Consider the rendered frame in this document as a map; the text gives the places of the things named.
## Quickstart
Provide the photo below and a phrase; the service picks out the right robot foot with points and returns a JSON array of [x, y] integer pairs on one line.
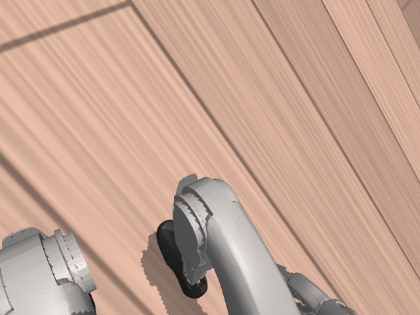
[[173, 258]]

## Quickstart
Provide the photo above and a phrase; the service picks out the right robot hand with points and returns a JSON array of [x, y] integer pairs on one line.
[[304, 290]]

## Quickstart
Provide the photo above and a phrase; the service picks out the right robot arm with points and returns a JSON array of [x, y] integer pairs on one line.
[[335, 307]]

